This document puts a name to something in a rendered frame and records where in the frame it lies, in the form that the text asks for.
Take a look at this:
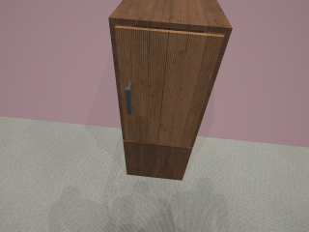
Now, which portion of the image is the handle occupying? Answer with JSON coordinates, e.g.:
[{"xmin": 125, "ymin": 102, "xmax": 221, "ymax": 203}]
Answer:
[{"xmin": 126, "ymin": 81, "xmax": 133, "ymax": 115}]

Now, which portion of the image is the cupboard door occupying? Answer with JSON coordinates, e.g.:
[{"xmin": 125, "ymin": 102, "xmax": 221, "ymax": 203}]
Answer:
[{"xmin": 114, "ymin": 25, "xmax": 225, "ymax": 148}]

